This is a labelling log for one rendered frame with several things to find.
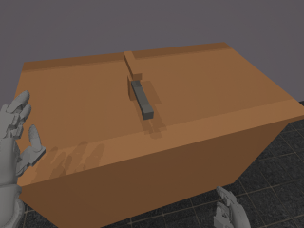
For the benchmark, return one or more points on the counter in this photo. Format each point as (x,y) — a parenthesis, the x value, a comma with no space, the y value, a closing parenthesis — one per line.
(214,114)

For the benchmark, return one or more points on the robot right hand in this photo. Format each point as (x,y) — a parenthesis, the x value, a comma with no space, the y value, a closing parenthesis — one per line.
(234,216)

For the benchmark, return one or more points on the robot left hand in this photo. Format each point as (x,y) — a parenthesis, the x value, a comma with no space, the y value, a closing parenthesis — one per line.
(12,118)

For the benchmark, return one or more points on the robot left forearm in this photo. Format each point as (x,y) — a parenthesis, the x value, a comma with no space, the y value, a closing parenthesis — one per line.
(12,209)

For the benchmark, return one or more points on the tap lever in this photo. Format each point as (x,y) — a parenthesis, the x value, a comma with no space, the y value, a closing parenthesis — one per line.
(145,107)

